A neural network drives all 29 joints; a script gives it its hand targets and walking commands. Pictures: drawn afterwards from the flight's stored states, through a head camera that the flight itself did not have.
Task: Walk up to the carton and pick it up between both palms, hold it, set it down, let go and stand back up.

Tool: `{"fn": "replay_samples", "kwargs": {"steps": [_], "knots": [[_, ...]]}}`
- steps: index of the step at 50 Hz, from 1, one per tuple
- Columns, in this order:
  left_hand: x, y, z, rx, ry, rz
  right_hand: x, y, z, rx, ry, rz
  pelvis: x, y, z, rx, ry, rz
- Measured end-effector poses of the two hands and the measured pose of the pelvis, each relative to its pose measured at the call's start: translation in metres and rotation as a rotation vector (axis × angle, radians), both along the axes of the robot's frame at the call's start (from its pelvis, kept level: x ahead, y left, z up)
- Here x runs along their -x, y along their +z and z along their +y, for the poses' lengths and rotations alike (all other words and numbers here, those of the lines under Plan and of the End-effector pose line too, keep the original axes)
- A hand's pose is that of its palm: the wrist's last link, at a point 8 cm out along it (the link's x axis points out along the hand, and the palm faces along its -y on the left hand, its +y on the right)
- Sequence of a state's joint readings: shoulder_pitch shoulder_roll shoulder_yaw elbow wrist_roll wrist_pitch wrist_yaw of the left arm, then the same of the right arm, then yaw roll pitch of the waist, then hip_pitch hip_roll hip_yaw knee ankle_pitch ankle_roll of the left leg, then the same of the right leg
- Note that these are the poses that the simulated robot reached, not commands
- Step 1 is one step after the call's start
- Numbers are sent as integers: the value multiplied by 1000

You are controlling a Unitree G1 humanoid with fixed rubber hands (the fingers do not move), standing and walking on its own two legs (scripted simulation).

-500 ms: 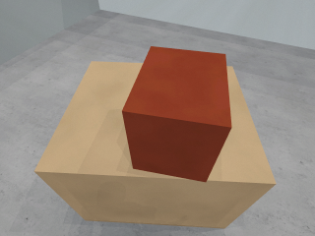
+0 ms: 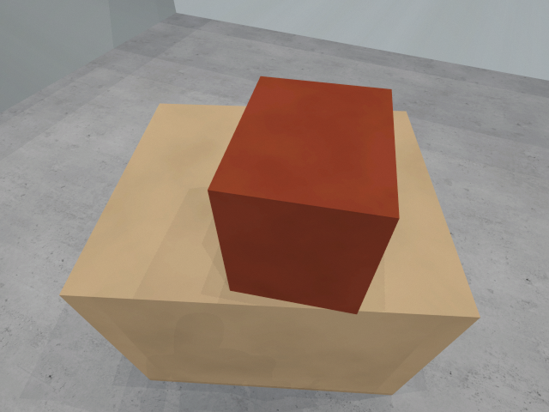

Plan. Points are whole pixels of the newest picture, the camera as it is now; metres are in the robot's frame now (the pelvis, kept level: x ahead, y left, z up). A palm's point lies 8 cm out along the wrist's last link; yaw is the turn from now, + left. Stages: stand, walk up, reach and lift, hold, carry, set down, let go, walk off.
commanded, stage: stand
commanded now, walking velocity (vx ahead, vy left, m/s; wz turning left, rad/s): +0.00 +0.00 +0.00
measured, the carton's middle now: (307, 193) +0.49 -0.05 +0.01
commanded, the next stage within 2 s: none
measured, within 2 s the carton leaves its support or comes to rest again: neither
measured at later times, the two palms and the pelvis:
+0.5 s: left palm out of the picture +0.05 +0.25 -0.12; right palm out of the picture +0.04 -0.27 -0.12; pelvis +0.01 -0.01 +0.00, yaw +0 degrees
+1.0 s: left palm out of the picture +0.04 +0.24 -0.12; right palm out of the picture +0.03 -0.27 -0.13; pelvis +0.02 -0.02 +0.00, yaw +0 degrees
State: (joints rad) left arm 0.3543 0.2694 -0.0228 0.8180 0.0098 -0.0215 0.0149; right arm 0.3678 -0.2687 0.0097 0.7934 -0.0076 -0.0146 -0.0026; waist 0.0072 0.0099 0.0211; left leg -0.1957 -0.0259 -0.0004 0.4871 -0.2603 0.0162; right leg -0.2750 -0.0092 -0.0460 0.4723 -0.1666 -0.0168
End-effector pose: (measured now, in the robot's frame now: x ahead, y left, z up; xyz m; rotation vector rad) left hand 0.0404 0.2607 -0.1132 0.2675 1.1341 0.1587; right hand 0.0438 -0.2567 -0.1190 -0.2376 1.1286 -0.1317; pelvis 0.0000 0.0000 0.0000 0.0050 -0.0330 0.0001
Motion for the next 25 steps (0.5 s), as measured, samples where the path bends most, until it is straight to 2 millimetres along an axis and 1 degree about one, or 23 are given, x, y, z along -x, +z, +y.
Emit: {"fn": "replay_samples", "kwargs": {"steps": [13,25], "knots": [[-7,-1,-7,2,9,12,4,-3,-5,0,-11,37,-7,1,-6,1,2,3],[-8,-3,-13,1,23,36,5,-5,-10,3,-18,70,-12,2,-11,2,5,5]]}}
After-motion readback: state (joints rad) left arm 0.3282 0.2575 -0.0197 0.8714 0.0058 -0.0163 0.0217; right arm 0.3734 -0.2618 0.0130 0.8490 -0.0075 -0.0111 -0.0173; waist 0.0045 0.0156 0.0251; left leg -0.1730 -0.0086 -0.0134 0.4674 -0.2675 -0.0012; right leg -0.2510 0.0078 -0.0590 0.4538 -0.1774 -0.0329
